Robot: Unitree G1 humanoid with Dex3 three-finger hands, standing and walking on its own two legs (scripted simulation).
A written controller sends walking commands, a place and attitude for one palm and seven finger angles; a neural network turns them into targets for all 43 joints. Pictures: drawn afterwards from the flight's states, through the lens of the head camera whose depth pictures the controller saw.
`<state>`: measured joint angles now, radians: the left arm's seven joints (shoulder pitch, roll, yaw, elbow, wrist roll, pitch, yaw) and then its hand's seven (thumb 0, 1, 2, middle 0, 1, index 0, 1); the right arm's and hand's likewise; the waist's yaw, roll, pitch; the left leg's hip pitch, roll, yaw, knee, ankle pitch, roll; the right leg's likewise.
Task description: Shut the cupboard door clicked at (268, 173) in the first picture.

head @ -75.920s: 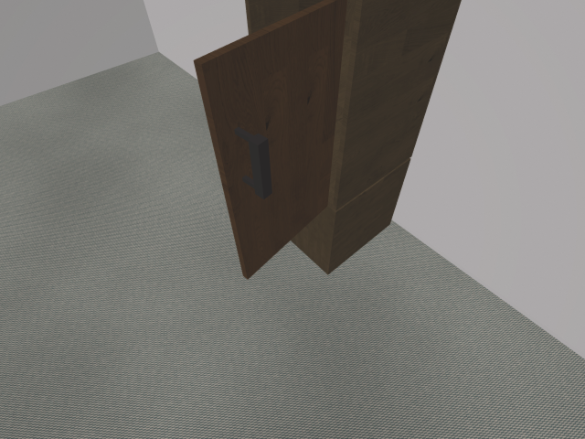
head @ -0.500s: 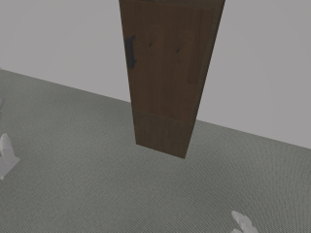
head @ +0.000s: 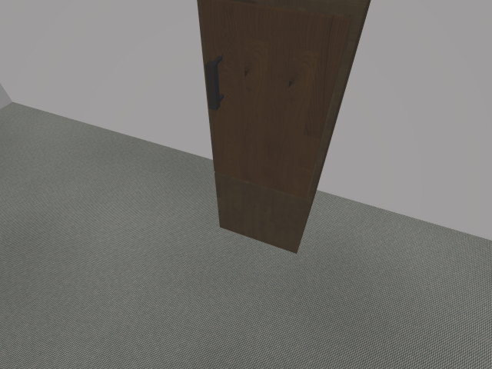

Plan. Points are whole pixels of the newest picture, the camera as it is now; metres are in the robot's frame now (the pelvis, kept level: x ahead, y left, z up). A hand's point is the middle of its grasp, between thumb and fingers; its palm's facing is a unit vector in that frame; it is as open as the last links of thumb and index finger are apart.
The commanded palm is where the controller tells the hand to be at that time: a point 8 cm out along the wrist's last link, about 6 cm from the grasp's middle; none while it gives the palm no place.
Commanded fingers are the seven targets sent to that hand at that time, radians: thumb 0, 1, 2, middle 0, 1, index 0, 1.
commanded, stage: let the arm hang, fingers relaxed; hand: left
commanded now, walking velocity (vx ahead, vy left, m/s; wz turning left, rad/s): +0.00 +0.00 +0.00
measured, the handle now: (216, 82) +0.81 +0.12 +0.05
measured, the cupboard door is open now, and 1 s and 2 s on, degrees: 0 0 0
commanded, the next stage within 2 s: look to check the result in 0.58 s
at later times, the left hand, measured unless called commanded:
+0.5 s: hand out of the picture -0.06 +0.15 -0.17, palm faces +0.05 -0.99 -0.13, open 7.3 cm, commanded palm none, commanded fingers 0.00 0.90 0.90 -0.20 -0.30 -0.20 -0.30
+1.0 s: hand out of the picture -0.05 +0.17 -0.17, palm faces +0.03 -0.98 -0.17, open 7.3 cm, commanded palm none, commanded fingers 0.00 0.90 0.90 -0.20 -0.30 -0.20 -0.30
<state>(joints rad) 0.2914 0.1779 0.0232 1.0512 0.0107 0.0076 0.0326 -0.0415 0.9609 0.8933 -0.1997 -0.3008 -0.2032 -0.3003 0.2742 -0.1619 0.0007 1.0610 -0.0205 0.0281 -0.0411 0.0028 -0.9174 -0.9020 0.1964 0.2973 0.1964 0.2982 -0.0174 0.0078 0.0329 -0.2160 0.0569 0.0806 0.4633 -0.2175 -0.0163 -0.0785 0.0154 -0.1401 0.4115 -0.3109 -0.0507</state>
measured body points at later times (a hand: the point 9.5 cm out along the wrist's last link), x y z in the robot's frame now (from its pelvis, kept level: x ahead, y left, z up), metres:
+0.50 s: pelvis -0.01 +0.01 +0.00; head -0.01 +0.01 +0.45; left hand -0.06 +0.20 -0.16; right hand -0.05 -0.18 -0.16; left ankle +0.02 +0.13 -0.74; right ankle -0.05 -0.08 -0.74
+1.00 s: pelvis -0.01 +0.02 +0.00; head +0.00 +0.01 +0.45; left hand -0.05 +0.22 -0.16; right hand -0.04 -0.18 -0.16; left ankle +0.02 +0.13 -0.74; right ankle -0.05 -0.08 -0.74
